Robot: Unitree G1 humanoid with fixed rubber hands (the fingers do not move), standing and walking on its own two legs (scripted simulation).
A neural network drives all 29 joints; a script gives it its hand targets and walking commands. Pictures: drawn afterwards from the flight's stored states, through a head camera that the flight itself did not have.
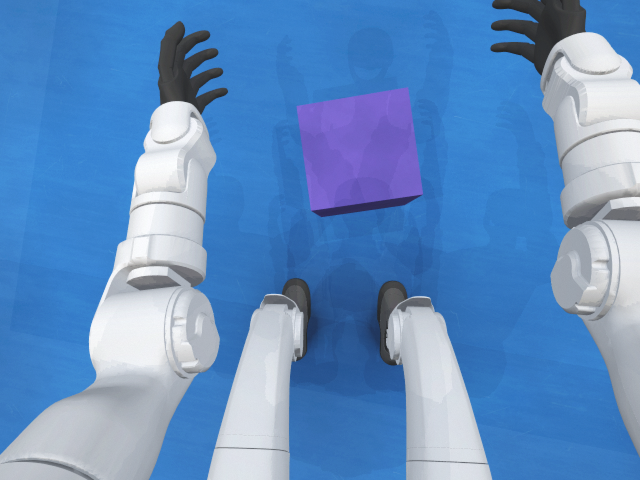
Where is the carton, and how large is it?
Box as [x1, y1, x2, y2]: [296, 87, 422, 216]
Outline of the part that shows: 407,87 296,106 310,206 312,211 320,216 402,205 422,194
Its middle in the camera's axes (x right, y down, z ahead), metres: +0.08 -0.17 +0.84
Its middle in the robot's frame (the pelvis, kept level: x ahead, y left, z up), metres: +0.51 -0.01 -0.52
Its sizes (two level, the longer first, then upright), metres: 0.210 0.200 0.250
